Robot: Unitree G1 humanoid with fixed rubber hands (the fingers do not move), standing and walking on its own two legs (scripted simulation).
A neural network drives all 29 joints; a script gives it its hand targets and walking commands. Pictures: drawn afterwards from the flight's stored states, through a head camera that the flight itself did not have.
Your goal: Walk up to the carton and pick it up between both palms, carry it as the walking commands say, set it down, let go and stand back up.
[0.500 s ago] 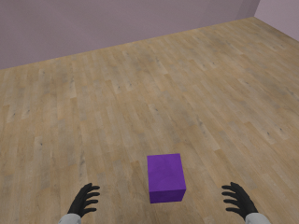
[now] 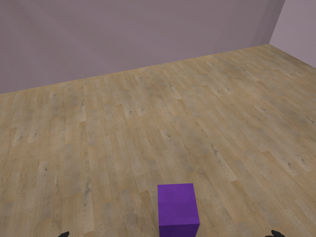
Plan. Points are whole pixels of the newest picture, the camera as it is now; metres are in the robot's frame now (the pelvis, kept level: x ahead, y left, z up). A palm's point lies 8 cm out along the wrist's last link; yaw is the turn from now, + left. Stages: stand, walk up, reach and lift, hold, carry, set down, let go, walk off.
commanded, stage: stand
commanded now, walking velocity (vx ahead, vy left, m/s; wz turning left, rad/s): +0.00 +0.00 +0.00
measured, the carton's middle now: (176, 211) +0.43 -0.05 -0.65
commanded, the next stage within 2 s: none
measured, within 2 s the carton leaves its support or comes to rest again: neither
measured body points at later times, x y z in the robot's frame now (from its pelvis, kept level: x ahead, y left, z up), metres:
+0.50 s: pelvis -0.01 +0.01 +0.01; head -0.05 +0.00 +0.45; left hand +0.08 +0.31 -0.11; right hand +0.07 -0.29 -0.11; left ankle -0.05 +0.09 -0.74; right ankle -0.01 -0.10 -0.74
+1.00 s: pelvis -0.03 +0.01 +0.01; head -0.06 +0.01 +0.46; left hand +0.03 +0.32 -0.12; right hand +0.04 -0.30 -0.12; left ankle -0.05 +0.09 -0.74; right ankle -0.01 -0.10 -0.74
